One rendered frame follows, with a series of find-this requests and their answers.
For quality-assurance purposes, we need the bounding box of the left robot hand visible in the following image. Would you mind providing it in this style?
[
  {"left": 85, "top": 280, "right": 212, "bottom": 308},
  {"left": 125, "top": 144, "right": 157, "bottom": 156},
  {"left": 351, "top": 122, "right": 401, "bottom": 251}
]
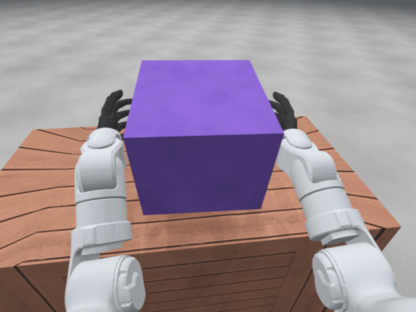
[{"left": 97, "top": 90, "right": 132, "bottom": 141}]

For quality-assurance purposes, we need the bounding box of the robot right forearm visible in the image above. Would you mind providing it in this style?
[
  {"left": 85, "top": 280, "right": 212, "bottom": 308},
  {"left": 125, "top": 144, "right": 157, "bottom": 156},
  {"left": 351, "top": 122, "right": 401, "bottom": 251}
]
[{"left": 276, "top": 129, "right": 397, "bottom": 290}]

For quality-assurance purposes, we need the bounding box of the robot right upper arm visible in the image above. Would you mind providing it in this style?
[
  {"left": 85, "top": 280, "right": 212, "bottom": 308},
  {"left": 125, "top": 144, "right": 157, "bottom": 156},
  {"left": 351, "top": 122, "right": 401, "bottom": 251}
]
[{"left": 312, "top": 242, "right": 416, "bottom": 312}]

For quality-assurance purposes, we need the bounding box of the right robot hand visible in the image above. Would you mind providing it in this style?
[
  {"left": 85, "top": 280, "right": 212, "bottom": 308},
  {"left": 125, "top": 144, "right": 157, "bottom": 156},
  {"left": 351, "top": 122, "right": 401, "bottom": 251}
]
[{"left": 269, "top": 92, "right": 297, "bottom": 131}]

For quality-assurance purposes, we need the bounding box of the robot left upper arm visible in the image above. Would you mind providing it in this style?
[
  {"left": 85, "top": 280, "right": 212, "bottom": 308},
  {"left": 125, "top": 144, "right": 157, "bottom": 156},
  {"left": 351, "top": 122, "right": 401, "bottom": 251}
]
[{"left": 66, "top": 255, "right": 146, "bottom": 312}]

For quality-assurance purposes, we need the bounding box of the robot left forearm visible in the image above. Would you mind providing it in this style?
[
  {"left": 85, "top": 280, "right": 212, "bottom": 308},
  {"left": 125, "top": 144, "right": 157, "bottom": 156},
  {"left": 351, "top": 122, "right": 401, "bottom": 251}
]
[{"left": 65, "top": 127, "right": 132, "bottom": 308}]

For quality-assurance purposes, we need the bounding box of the pedestal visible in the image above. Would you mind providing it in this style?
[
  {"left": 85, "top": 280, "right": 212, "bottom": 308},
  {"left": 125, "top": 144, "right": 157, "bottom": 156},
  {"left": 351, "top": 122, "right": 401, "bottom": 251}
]
[{"left": 0, "top": 116, "right": 401, "bottom": 312}]

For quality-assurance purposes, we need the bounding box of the carton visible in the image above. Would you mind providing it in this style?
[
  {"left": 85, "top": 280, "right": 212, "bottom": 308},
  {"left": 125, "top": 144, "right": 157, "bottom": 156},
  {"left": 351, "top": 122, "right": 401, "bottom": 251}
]
[{"left": 123, "top": 60, "right": 284, "bottom": 215}]

